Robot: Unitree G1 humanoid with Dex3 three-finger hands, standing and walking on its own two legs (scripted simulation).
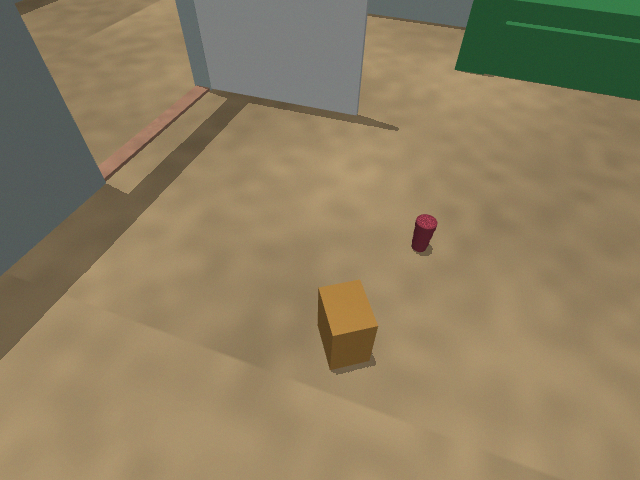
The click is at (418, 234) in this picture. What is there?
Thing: tapered cup
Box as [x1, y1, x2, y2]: [412, 214, 436, 251]
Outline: 427,214 419,215 415,222 412,247 417,251 423,251 425,249 436,226 436,220 432,216
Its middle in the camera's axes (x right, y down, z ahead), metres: +0.42 -0.01 +1.60
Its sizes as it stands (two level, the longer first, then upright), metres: 0.084 0.084 0.153
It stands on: the floor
